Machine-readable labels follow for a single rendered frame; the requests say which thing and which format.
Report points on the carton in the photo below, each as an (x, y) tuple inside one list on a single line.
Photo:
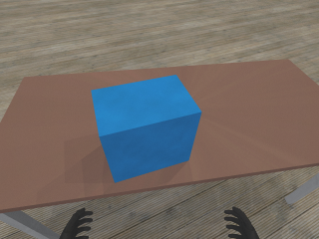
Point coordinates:
[(145, 126)]

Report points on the robot right hand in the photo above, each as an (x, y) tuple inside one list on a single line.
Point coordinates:
[(245, 227)]

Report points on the robot left hand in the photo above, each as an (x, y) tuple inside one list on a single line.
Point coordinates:
[(71, 230)]

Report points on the table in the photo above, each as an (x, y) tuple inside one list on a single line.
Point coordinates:
[(256, 118)]

